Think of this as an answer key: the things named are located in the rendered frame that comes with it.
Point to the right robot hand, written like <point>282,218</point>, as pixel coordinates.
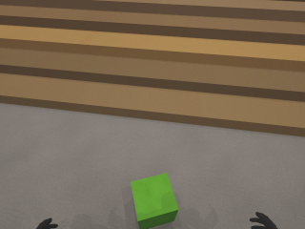
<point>263,220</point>

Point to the left robot hand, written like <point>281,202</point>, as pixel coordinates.
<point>46,224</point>

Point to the carton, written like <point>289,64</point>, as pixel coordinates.
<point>154,201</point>

